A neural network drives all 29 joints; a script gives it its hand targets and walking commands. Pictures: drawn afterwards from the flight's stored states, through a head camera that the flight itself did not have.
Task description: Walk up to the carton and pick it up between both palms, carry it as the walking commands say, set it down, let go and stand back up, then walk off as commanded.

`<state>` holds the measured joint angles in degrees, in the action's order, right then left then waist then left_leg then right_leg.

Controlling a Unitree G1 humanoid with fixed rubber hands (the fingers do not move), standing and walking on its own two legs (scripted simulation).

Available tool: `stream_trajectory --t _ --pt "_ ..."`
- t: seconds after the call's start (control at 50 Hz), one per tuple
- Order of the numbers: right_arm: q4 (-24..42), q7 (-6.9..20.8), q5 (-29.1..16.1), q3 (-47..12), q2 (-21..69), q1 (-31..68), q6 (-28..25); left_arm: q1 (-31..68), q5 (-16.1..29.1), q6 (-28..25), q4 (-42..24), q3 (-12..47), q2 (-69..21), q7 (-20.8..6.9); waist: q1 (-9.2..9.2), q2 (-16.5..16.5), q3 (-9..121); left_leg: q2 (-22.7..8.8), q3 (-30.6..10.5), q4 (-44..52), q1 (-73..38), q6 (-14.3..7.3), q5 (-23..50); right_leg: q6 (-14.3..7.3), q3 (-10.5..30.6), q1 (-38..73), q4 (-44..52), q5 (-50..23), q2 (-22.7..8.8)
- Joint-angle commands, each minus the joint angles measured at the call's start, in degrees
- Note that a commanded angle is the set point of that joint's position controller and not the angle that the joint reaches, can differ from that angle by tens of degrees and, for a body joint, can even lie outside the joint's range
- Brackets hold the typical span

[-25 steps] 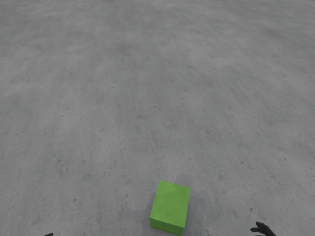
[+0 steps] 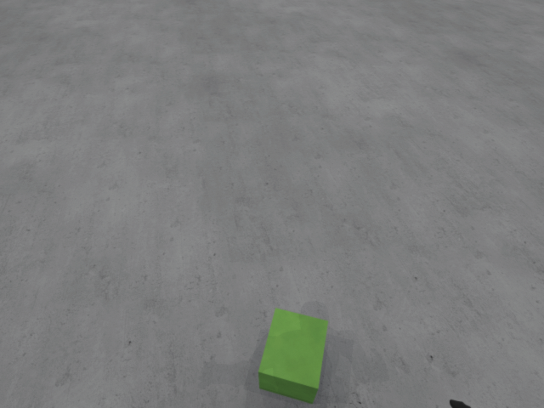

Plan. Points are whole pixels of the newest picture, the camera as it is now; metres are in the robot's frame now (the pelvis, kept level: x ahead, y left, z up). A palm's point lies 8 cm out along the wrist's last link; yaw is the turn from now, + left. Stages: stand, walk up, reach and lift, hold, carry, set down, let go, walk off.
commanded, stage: stand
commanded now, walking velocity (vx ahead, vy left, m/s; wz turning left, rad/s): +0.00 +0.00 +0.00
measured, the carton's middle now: (293, 354) +0.45 -0.09 -0.69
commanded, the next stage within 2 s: walk off in 0.38 s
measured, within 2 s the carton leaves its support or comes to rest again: neither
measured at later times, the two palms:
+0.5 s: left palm out of the picture +0.09 +0.32 -0.10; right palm out of the picture +0.09 -0.30 -0.10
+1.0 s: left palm out of the picture -0.04 +0.27 -0.13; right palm out of the picture -0.01 -0.31 -0.15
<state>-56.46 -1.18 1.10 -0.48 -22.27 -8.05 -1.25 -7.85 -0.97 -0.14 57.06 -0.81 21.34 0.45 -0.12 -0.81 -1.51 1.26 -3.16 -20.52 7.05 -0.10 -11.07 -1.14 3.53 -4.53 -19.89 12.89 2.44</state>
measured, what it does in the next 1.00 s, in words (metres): lifts its right foot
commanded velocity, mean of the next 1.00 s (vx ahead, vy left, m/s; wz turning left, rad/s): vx -0.18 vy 0.00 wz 0.00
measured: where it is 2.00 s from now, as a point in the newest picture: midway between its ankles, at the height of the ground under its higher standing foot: outside the picture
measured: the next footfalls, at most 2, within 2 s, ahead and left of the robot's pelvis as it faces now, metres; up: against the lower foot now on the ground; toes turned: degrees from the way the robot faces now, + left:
right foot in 1.04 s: -0.09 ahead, -0.16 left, +0.00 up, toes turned -7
left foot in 1.46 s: -0.29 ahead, +0.11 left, +0.00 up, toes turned -6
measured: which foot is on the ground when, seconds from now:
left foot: down 0.00-1.00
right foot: down 0.00-0.80, up 0.82-1.00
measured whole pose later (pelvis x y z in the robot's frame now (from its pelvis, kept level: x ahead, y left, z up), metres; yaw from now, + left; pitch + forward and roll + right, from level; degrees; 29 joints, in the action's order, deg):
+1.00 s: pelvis -0.09 -0.02 -0.02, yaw -6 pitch -2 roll +1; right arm -56.7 -2.4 1.3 1.7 -18.9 -2.0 6.2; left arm -11.5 -0.1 3.9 58.3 -1.8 17.3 1.4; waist -1.5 -1.9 -7.9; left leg -2.6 1.6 -28.2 18.7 1.7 -7.4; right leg 2.5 0.8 -16.8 -44.1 26.2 -1.5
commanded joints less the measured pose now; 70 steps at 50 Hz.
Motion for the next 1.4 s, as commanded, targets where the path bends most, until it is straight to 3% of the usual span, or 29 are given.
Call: stream_trajectory --t 0.0,0.54,0.58,0.64,0.7,0.74,0.76,0.78,0.8,0.82,0.84,0.86,0.88,0.94,0.98,1.0,1.02,1.04,1.06,1.1,1.12,1.14,1.18,1.26,1.32,1.38 --pt "2.2 -0.2 -0.1 1.8 -9.4 2.1 -0.6 2.0 0.1 -0.6 -2.1 -1.7 9.8 0.2 -0.03 0.6 1.3 -7.0 -5.8 2.6 -1.1 -1.2 8.1 0.0 5.8 -2.5 3.5 -7.5 -7.7" --pt "-0.5 0.1 -0.4 1.9 -10.1 2.9 -0.5 2.6 0.3 -0.8 0.6 -1.0 10.7 0.4 0.10 0.7 1.8 -7.3 -5.8 3.4 -1.7 -1.5 9.2 -0.1 5.8 -2.1 3.8 -9.0 -8.2" --pt "-2.6 0.3 -1.1 0.7 -5.4 0.7 0.5 0.3 0.7 -0.2 2.9 0.2 6.0 0.2 -0.08 1.0 1.4 -7.8 -5.3 1.6 -1.3 -1.1 14.4 0.8 5.5 -2.6 2.8 -14.7 -8.9" --pt "-2.0 -0.3 -0.9 2.0 -8.9 -1.0 3.0 -1.7 0.6 1.1 2.5 -0.8 9.0 0.6 -0.32 1.5 1.7 -8.0 -4.1 -3.9 -0.9 -1.7 20.9 0.6 5.4 -5.2 -3.3 -25.2 -9.3" --pt "-1.3 -0.8 -1.1 2.6 -9.0 -0.8 4.1 -2.0 0.9 1.7 1.7 -1.2 8.6 1.1 -0.41 1.0 5.0 -8.5 -3.9 -7.0 -1.5 -3.1 27.0 0.2 5.2 -7.3 -8.2 -29.0 -8.9" --pt "-0.8 -0.9 -1.1 3.1 -9.1 -0.5 5.0 -2.7 1.0 2.3 1.2 -1.2 7.4 1.4 -0.36 -1.2 6.2 -11.0 -5.8 -6.1 -0.6 -5.6 30.7 0.6 4.0 -8.7 -14.1 -24.2 -6.8" --pt "-0.6 -0.9 -1.0 3.4 -9.5 -0.7 5.5 -3.0 1.1 2.6 0.7 -1.2 6.2 1.5 -0.22 -3.2 6.3 -13.8 -8.1 -4.2 0.2 -8.1 33.8 1.4 2.6 -10.2 -19.0 -18.2 -4.5" --pt "-0.2 -1.1 -0.8 3.6 -9.6 -0.1 5.9 -3.5 0.8 3.0 0.4 -1.2 5.2 1.6 -0.18 -7.2 6.3 -19.1 -11.2 -1.3 2.1 -11.7 38.3 2.1 0.0 -11.5 -27.4 -2.0 -1.4" --pt "0.2 -1.2 -0.2 3.4 -8.9 0.0 5.8 -3.0 0.3 3.4 -0.1 -1.4 4.5 1.7 0.64 -10.8 5.8 -24.8 -14.5 1.1 4.4 -15.9 44.0 2.5 -1.2 -14.4 -40.2 20.7 0.0" --pt "0.3 -1.3 0.1 3.5 -8.5 0.1 5.8 -4.1 0.1 3.8 0.3 -1.6 4.1 1.9 0.16 -6.6 5.1 -24.9 -11.4 0.5 6.8 -16.6 44.8 2.8 1.6 -14.6 -47.7 23.0 -0.6" --pt "1.1 -1.6 0.1 3.6 -7.6 3.2 5.9 -5.8 0.3 4.1 0.7 -1.9 3.9 1.7 -1.66 -5.0 4.1 -22.6 -7.3 -0.3 9.5 -14.4 40.4 3.1 3.1 -13.6 -50.0 21.7 -2.1" --pt "2.0 -1.8 0.2 3.5 -7.0 6.5 6.2 -6.9 0.3 4.2 0.7 -2.2 3.7 1.5 -3.01 -5.4 2.9 -20.2 -4.8 -0.3 11.3 -11.7 35.6 3.3 2.3 -12.9 -47.4 20.2 -3.0" --pt "2.6 -1.9 0.3 3.5 -6.7 8.1 6.4 -7.4 0.2 4.2 0.4 -2.3 3.5 1.3 -3.23 -6.6 2.6 -18.5 -4.4 -0.2 9.9 -10.0 32.4 3.7 1.3 -13.1 -42.6 19.3 -3.9" --pt "1.5 -1.6 0.4 4.1 -6.8 4.9 7.4 -8.0 0.8 4.0 0.2 -2.1 1.6 1.1 -0.19 -8.8 4.3 -17.3 -5.6 -2.7 0.9 -8.6 31.0 3.9 -1.9 -13.8 -24.3 16.2 -5.6" --pt "0.3 -1.1 0.0 4.8 -7.2 3.5 7.9 -10.2 1.1 3.6 0.6 -2.2 1.1 1.1 -0.51 -8.4 5.2 -15.3 -4.4 -5.8 1.7 -7.0 25.2 3.6 -4.6 -8.8 -10.8 5.8 -4.5" --pt "-0.1 -0.8 -0.3 4.8 -6.1 1.9 8.0 -10.8 0.4 3.1 0.4 -2.2 2.2 1.1 -0.53 -2.8 3.0 -11.7 -1.9 -10.0 7.1 -4.0 13.5 3.7 -1.5 -6.2 -0.8 -3.2 -6.0" --pt "1.0 -0.4 0.0 4.3 -1.9 -1.2 7.9 -9.0 -0.2 3.1 -1.5 -3.3 7.5 1.0 1.32 15.5 2.4 -3.0 4.7 -21.3 17.6 -0.5 -13.1 1.1 15.4 -4.7 4.7 -15.8 -21.7" --pt "2.9 -1.1 0.2 4.1 -0.5 2.9 9.0 -7.9 -0.5 3.5 -3.4 -4.5 14.3 0.8 -2.86 22.7 2.0 3.6 -1.3 -39.9 16.4 1.2 -30.7 -9.4 20.0 -19.3 3.9 -35.5 -30.7" --pt "2.8 -0.8 -0.5 4.6 -0.6 4.4 9.7 -6.7 -1.4 3.7 -3.7 -4.1 12.5 0.8 -2.16 12.9 2.8 5.2 -9.1 -50.8 13.5 0.7 -29.6 -10.3 15.9 -21.4 2.0 -38.1 -27.7" --pt "1.9 -0.5 -1.0 5.7 -1.5 2.2 9.0 3.5 -1.1 4.5 -5.8 -3.5 8.5 1.5 3.06 10.1 -0.8 5.4 -7.8 -57.6 16.0 1.2 -19.7 -5.5 9.2 -21.7 2.9 -19.0 -19.0" --pt "0.6 -0.6 -0.6 6.3 -2.6 -0.1 8.4 5.5 -0.5 4.5 -6.9 -3.4 6.3 2.0 3.49 10.4 0.0 5.1 -5.9 -59.3 17.4 1.9 -16.9 -5.0 7.2 -17.3 1.4 -19.5 -16.9" --pt "-0.2 -0.7 -0.2 6.6 -2.8 -1.3 7.9 4.2 -0.1 4.6 -7.2 -3.0 4.5 2.0 2.26 9.7 1.4 5.4 -4.6 -60.3 17.7 2.8 -16.2 -5.2 6.4 -13.6 0.6 -21.6 -16.1" --pt "0.8 -1.0 -0.6 6.5 -1.3 0.0 7.6 0.6 0.3 4.5 -6.4 -2.6 3.2 2.4 -0.39 9.4 2.2 5.2 -3.6 -55.3 19.7 4.4 -16.4 -5.5 7.4 -5.9 0.9 -20.7 -16.1" --pt "2.2 -1.6 -1.6 6.0 0.7 -0.8 8.1 -2.6 0.2 4.8 -4.5 -3.1 4.0 2.7 -2.67 13.8 2.9 2.3 1.3 -35.0 15.8 6.0 -21.0 -5.6 10.8 1.8 3.8 -14.0 -16.6" --pt "1.6 -1.5 -2.4 5.9 1.6 -4.8 8.0 -4.3 -0.7 5.5 -2.9 -4.1 5.3 2.3 -2.97 15.8 3.9 1.2 2.3 -19.8 9.1 3.3 -21.5 -6.3 13.0 1.8 5.5 -15.3 -17.8" --pt "-0.3 -1.1 -2.3 6.3 2.0 -10.8 7.5 -3.0 -0.6 6.0 -2.4 -4.9 6.0 2.1 -1.33 13.7 5.5 0.5 3.9 -8.5 3.0 0.5 -15.0 -5.0 13.3 -2.1 7.4 -9.5 -17.6"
